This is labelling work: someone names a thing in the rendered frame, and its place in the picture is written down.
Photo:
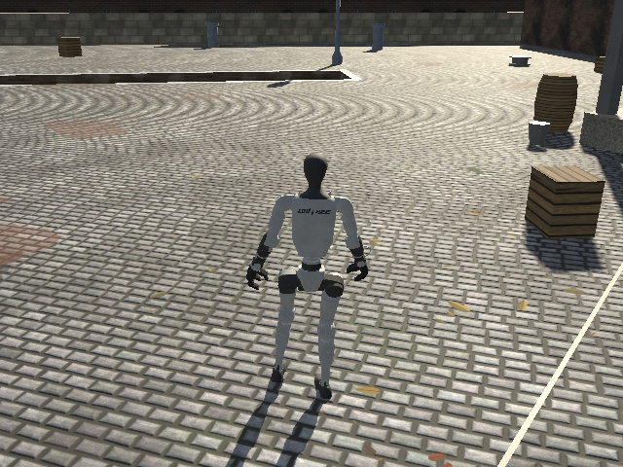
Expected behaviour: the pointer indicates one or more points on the left robot hand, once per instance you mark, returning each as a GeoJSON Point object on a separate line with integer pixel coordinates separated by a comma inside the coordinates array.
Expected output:
{"type": "Point", "coordinates": [252, 274]}

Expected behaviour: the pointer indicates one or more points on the right robot upper arm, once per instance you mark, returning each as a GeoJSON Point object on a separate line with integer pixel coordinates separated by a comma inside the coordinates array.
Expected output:
{"type": "Point", "coordinates": [344, 206]}

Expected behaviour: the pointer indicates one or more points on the robot left forearm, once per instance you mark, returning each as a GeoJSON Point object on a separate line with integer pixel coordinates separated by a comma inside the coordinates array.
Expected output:
{"type": "Point", "coordinates": [261, 255]}

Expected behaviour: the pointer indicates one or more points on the right robot hand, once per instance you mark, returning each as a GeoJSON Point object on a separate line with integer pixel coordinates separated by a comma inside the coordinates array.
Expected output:
{"type": "Point", "coordinates": [354, 267]}

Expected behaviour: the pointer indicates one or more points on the robot right forearm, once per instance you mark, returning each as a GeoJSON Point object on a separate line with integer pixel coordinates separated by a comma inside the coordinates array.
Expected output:
{"type": "Point", "coordinates": [358, 254]}

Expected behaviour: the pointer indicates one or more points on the left robot upper arm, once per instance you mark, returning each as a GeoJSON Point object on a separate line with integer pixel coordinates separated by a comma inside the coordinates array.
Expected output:
{"type": "Point", "coordinates": [282, 204]}

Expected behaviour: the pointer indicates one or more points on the robot right shin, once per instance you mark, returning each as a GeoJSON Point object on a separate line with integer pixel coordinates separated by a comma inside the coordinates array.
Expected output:
{"type": "Point", "coordinates": [326, 353]}

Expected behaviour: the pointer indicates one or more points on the robot left foot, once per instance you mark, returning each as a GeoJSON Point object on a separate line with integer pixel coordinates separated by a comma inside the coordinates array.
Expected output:
{"type": "Point", "coordinates": [277, 374]}

